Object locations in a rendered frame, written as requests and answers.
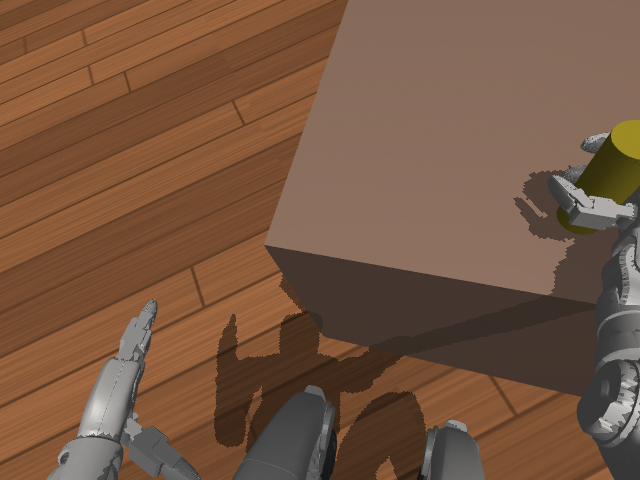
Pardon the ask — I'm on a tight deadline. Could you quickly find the right robot hand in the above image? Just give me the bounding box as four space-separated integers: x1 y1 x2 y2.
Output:
547 132 640 237

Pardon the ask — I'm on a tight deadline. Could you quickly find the right robot arm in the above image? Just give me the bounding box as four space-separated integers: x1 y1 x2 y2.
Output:
577 227 640 480

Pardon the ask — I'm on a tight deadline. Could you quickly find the left robot arm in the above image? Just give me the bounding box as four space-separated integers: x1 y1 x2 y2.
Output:
46 436 123 480

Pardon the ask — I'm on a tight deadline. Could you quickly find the can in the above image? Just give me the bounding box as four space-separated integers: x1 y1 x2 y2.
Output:
557 120 640 235

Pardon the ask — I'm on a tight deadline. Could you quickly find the left robot foot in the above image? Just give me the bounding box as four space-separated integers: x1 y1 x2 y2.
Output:
320 429 337 480

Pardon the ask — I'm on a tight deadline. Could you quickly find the left robot hand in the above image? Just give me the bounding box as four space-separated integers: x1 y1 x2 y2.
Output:
76 299 201 480

